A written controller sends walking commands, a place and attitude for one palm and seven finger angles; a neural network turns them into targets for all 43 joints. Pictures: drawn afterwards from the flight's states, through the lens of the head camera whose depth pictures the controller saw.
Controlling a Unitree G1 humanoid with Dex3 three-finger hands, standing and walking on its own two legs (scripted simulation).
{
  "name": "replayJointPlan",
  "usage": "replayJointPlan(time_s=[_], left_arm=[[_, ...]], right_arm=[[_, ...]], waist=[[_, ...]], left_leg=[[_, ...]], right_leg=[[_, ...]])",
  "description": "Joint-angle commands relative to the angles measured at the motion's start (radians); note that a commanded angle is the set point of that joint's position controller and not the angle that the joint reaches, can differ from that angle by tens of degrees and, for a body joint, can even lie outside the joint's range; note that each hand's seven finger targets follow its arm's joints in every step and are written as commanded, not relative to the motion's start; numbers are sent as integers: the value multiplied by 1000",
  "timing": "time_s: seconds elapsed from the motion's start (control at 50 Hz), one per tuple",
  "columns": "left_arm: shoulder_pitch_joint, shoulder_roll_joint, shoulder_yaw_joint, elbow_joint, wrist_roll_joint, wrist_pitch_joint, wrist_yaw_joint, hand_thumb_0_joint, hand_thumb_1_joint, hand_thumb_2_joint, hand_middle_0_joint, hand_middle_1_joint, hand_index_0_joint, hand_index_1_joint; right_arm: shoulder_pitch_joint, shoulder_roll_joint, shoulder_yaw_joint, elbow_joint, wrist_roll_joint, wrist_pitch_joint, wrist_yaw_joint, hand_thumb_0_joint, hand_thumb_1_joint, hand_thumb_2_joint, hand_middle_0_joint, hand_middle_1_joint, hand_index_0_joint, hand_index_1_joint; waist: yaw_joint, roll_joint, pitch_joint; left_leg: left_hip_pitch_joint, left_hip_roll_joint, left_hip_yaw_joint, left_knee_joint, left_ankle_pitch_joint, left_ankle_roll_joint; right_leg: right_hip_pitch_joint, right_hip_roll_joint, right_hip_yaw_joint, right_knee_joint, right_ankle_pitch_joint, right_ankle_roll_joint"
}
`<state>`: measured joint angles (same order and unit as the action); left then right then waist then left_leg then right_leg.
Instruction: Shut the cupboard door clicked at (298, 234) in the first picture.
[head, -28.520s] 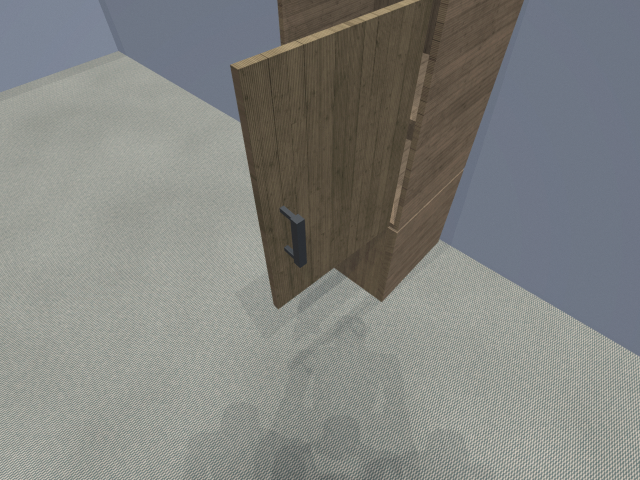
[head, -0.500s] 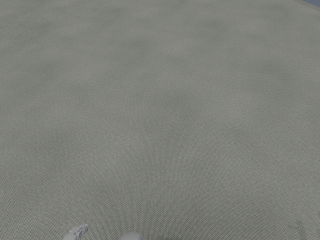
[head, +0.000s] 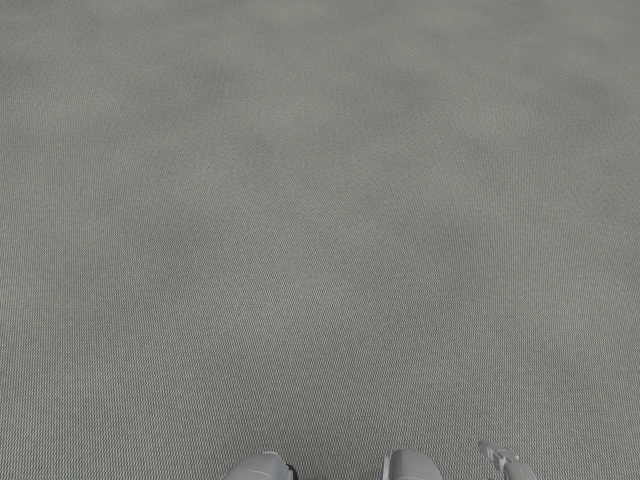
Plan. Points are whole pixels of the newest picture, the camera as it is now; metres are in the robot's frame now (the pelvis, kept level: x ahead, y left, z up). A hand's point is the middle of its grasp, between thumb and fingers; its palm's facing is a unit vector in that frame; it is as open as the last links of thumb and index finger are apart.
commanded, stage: turn to face it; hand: left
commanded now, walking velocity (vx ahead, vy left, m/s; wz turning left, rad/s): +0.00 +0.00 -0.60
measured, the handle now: out of the picture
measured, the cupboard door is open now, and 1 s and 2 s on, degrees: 56 56 56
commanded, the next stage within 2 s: none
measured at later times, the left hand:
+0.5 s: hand (240, 413) +0.21 +0.13 -0.15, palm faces -0.08 -0.97 -0.21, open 7.2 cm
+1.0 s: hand (269, 324) +0.35 +0.11 -0.14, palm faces -0.43 -0.86 -0.27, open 7.4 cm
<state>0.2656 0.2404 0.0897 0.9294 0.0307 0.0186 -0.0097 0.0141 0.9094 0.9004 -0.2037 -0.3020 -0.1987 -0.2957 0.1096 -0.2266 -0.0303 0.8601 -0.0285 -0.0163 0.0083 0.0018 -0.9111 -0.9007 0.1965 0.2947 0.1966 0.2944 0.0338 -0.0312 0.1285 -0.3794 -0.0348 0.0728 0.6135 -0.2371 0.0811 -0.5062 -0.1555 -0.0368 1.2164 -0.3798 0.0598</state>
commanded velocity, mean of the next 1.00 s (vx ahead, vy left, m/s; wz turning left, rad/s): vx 0.00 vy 0.00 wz -0.60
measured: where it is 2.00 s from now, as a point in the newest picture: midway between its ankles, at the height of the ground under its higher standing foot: outside the picture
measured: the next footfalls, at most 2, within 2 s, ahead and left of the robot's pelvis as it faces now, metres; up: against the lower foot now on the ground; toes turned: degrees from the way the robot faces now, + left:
right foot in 0.28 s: +0.18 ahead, -0.16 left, +0.00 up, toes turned -6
left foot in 0.64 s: +0.23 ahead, +0.08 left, +0.00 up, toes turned -12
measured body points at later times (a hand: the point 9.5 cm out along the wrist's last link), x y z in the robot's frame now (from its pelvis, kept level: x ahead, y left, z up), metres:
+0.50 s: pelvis +0.13 -0.04 +0.01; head +0.18 -0.05 +0.46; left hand +0.22 +0.18 -0.14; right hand +0.15 -0.30 -0.14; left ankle +0.12 +0.08 -0.67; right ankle +0.14 -0.16 -0.72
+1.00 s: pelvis +0.15 -0.04 +0.00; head +0.18 -0.06 +0.45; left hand +0.37 +0.16 -0.12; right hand +0.09 -0.30 -0.14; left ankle +0.19 +0.09 -0.72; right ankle +0.08 -0.14 -0.72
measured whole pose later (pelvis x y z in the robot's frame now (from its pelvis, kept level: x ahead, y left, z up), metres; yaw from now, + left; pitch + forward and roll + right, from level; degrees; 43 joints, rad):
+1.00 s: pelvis +0.15 -0.04 +0.00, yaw -28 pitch +0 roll -1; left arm 0.15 0.27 0.09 0.85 0.02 0.07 -0.04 0.01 0.91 0.90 -0.20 -0.30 -0.20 -0.30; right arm 0.21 -0.23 -0.05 0.90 -0.03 0.03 -0.01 0.00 -0.90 -0.90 0.20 0.30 0.20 0.30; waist 0.00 0.03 0.08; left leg -0.24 0.18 0.22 0.62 -0.35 -0.05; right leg -0.29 -0.03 -0.08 0.63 -0.30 0.02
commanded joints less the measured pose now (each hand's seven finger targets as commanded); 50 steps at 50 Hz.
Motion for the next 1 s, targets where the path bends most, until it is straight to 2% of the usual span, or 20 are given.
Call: replayJointPlan(time_s=[0.0, 0.14, 0.22, 0.24, 0.26, 0.28, 0.3, 0.32, 0.38, 0.52, 0.56, 0.58, 0.6, 0.62, 0.66, 0.74, 0.86, 0.94, 0.96, 0.98], left_arm=[[55, 57, 9, -71, 2, -15, 0, 0, 900, 900, -200, -300, -200, -300], [-36, -4, -42, -52, -6, -13, 11, 0, 900, 900, -200, -300, -200, -300], [33, 37, -21, -30, -5, -13, 6, 0, 900, 900, -200, -300, -200, -300], [61, 77, -13, -25, -3, -21, 7, 0, 900, 900, -200, -300, -200, -300], [78, 135, -3, -23, 3, -30, 12, 0, 900, 900, -200, -300, -200, -300], [116, 175, 5, -14, -3, -35, 16, 0, 900, 900, -200, -300, -200, -300], [98, 164, 13, -14, -7, -38, 27, 0, 900, 900, -200, -300, -200, -300], [62, 147, 14, -19, -8, -30, 34, 0, 900, 900, -200, -300, -200, -300], [3, 108, 22, -42, -7, -21, 40, 0, 900, 900, -200, -300, -200, -300], [-49, 144, 37, -65, -1, -1, 27, 0, 900, 900, -200, -300, -200, -300], [-95, 139, 37, -79, -7, 9, 23, 0, 900, 900, -200, -300, -200, -300], [-105, 116, 30, -96, -15, 14, 19, 0, 900, 900, -200, -300, -200, -300], [-82, 60, 19, -115, -24, 19, 11, 0, 900, 900, -200, -300, -200, -300], [-90, 60, 15, -135, -20, 18, 3, 0, 900, 900, -200, -300, -200, -300], [-107, 103, 27, -123, -4, 25, -8, 0, 900, 900, -200, -300, -200, -300], [-86, 74, 19, -114, -13, 45, -29, 0, 900, 900, -200, -300, -200, -300], [-141, 60, 6, -148, -9, 37, -34, 0, 900, 900, -200, -300, -200, -300], [-76, 85, 9, -136, -9, 22, -32, 0, 900, 900, -200, -300, -200, -300], [-9, 135, 18, -120, -5, 13, -26, 0, 900, 900, -200, -300, -200, -300], [44, 241, 39, -104, 3, -3, -13, 0, 900, 900, -200, -300, -200, -300]], right_arm=[[82, -153, -41, -33, 7, -23, -15, 0, -900, -900, 200, 300, 200, 300], [163, -77, -22, 73, 4, -26, -33, 0, -900, -900, 200, 300, 200, 300], [136, -91, -32, 89, 9, -2, -39, 0, -900, -900, 200, 300, 200, 300], [149, -72, -31, 85, 14, 1, -37, 0, -900, -900, 200, 300, 200, 300], [164, -42, -30, 71, 19, 3, -31, 0, -900, -900, 200, 300, 200, 300], [175, -23, -27, 61, 19, 12, -34, 0, -900, -900, 200, 300, 200, 300], [163, -43, -26, 54, 14, 19, -43, 0, -900, -900, 200, 300, 200, 300], [132, -63, -31, 54, 21, 18, -46, 0, -900, -900, 200, 300, 200, 300], [95, -34, -26, 50, 19, 25, -41, 0, -900, -900, 200, 300, 200, 300], [96, -32, -31, 8, 23, 32, -42, 0, -900, -900, 200, 300, 200, 300], [164, -45, -34, 19, 25, 24, -45, 0, -900, -900, 200, 300, 200, 300], [194, -82, -38, 23, 20, 13, -49, 0, -900, -900, 200, 300, 200, 300], [199, -175, -51, 12, 6, 3, -51, 0, -900, -900, 200, 300, 200, 300], [204, -235, -62, -9, -1, 11, -54, 0, -900, -900, 200, 300, 200, 300], [128, -203, -50, -32, -6, 7, -54, 0, -900, -900, 200, 300, 200, 300], [63, -170, -41, -50, -5, 14, -52, 0, -900, -900, 200, 300, 200, 300], [126, -195, -61, -20, -3, 21, -39, 0, -900, -900, 200, 300, 200, 300], [95, -221, -72, -24, 2, 28, -32, 0, -900, -900, 200, 300, 200, 300], [92, -201, -72, -32, 10, 29, -24, 0, -900, -900, 200, 300, 200, 300], [72, -119, -54, -73, 16, 29, -21, 0, -900, -900, 200, 300, 200, 300]], waist=[[-26, 131, -169], [-30, 111, -121], [8, 115, -91], [13, 33, -100], [9, -123, -97], [16, -228, -165], [10, -285, -217], [7, -228, -213], [-12, -70, -243], [-29, -122, -207], [-72, -105, -204], [-83, -38, -210], [-81, 218, -203], [-88, 331, -172], [-54, 225, -125], [-24, 199, -116], [-65, 238, -133], [-21, 212, -166], [9, 113, -198], [40, -206, -213]], left_leg=[[124, 247, -282, -361, 90, 93], [151, 254, -143, -313, 357, 87], [111, 243, -72, -156, 229, 18], [73, 188, -37, -65, 106, -25], [-48, 92, 32, 83, -119, -74], [-97, 25, 42, 294, -407, -108], [-132, 51, -57, 406, -405, -110], [-173, 60, -82, 480, -355, -117], [-137, 83, -83, 443, -255, -132], [10, 49, -61, 114, -165, -137], [173, 42, -59, -87, -26, -133], [303, 86, -80, -203, 26, -121], [377, 309, -312, -311, 69, -47], [303, 501, -451, -363, 118, 67], [207, 479, -392, -342, 195, 107], [213, 368, -119, -292, 294, 60], [261, 389, -25, -231, 361, 48], [208, 366, 44, -77, 323, -24], [124, 323, 84, 55, 225, -74], [-135, 179, 147, 280, -214, -140]], right_leg=[[-62, 15, 27, -68, 116, 20], [133, 86, 1, -477, 176, -11], [316, 118, -2, -692, 268, -32], [376, 71, 90, -751, 406, -55], [431, -85, 298, -802, 623, -131], [482, -226, 454, -878, 753, -259], [504, -211, 492, -884, 811, -302], [523, -188, 460, -865, 833, -313], [474, -100, 308, -824, 810, -270], [328, -46, 355, -822, 585, -236], [215, -2, 348, -778, 443, -180], [108, 58, 309, -725, 333, -136], [-51, 196, 195, -560, 43, -81], [-78, 219, 62, -328, -241, -40], [-84, 154, 82, -92, -185, -25], [-27, 119, 27, -133, -74, -1], [79, 138, -55, -394, -51, -15], [273, 159, -88, -682, 134, -44], [412, 108, -14, -794, 265, -72], [579, -139, 314, -870, 569, -167]])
